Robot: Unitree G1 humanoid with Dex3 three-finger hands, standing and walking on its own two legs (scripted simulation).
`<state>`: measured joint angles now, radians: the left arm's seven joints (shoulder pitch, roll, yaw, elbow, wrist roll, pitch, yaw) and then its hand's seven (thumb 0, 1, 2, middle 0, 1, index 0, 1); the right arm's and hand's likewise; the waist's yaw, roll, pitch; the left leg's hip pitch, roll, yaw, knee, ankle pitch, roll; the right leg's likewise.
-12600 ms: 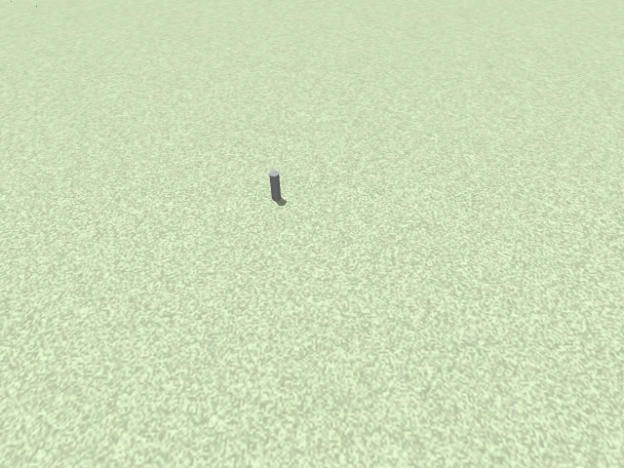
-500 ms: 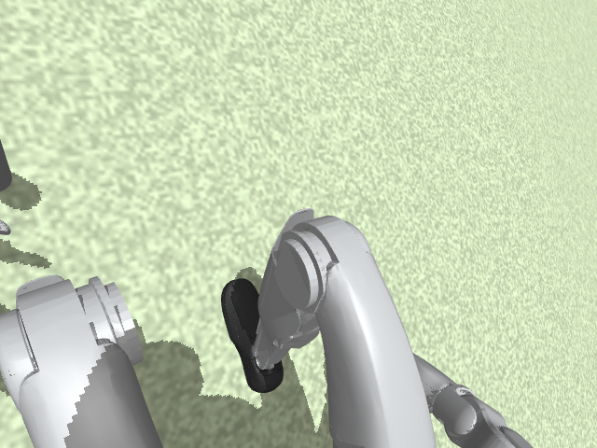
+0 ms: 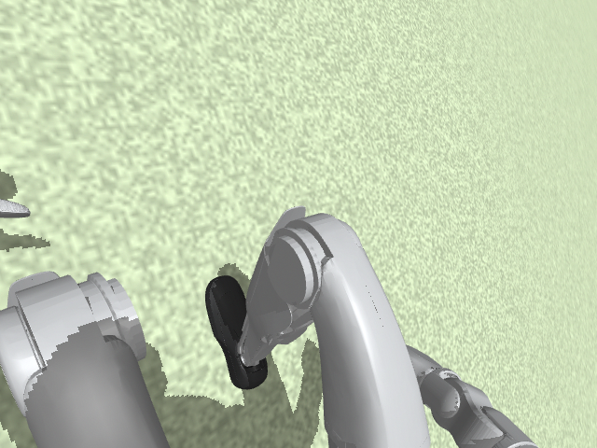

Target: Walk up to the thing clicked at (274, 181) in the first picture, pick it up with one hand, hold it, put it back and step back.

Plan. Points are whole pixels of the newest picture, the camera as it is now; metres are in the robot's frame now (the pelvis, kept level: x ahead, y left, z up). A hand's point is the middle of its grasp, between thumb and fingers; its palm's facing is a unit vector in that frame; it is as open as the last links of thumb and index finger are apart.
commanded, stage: close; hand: left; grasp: from the side
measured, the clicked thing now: out of the picture +0.49 +0.23 -0.23
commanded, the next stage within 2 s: settle in 0.86 s
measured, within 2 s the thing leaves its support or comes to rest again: leaves its support in 1.36 s
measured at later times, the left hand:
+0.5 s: hand out of the picture +0.48 +0.23 -0.18, palm faces +0.15 -0.99 -0.05, open 9.9 cm
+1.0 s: hand out of the picture +0.49 +0.22 -0.18, palm faces +0.16 -0.99 -0.06, open 5.6 cm
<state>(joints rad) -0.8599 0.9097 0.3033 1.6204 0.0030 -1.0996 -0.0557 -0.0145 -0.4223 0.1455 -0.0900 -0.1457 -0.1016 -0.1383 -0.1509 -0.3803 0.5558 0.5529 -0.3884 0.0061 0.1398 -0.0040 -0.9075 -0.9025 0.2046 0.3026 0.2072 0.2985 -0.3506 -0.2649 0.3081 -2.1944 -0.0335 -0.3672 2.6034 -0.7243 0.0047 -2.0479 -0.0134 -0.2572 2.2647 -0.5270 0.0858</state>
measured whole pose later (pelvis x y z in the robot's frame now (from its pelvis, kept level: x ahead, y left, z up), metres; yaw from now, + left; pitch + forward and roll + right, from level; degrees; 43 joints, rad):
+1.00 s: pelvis +0.00 +0.00 +0.02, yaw -1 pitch +19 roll -22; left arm -0.96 0.93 0.23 1.67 0.10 -1.11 0.10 0.02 0.26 0.90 -0.93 -0.97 -0.95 -1.00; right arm -0.17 -0.34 0.56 0.61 -0.41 0.01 0.16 -0.01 -0.89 -0.90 0.20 0.30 0.21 0.30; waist -0.38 -0.26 0.29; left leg -2.19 -0.04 -0.38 2.54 -0.73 -0.01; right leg -2.04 -0.01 -0.27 2.20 -0.53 0.08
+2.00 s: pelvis +0.01 -0.01 +0.03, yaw +5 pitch +28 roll -13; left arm -0.82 0.58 0.21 1.09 0.01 -0.69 -0.06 0.06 0.14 1.12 -1.01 -1.13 -1.33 -1.42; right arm 0.11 -0.32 0.25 0.63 -0.17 0.06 0.15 0.00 -0.90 -0.90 0.20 0.30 0.21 0.30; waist -0.26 -0.06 0.04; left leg -2.23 -0.02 -0.19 2.42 -0.69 0.02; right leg -2.16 -0.05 -0.12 2.21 -0.55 0.05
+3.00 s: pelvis +0.02 -0.02 +0.07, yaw +11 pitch +34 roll -7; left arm -0.86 0.45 0.29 1.08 -0.01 -0.58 -0.15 0.07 0.10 1.18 -1.02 -1.15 -1.52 -1.60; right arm 0.15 -0.29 0.10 0.63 -0.10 0.06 0.08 0.00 -0.91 -0.90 0.20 0.30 0.21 0.30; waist -0.21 0.00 -0.09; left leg -2.16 -0.02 -0.09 2.28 -0.71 0.00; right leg -2.15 -0.07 -0.04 2.16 -0.60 0.04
